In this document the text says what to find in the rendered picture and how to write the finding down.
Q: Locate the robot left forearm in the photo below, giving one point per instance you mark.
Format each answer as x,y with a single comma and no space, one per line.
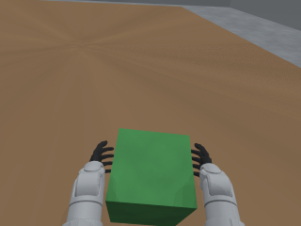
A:
86,203

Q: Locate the robot right forearm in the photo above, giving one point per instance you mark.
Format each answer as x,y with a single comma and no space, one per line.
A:
220,204

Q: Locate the robot right hand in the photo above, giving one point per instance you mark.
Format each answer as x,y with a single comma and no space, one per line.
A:
203,158

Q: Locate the carton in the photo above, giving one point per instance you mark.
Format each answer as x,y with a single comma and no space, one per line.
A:
152,179

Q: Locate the robot left hand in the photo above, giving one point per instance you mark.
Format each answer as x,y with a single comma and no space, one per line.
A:
97,155

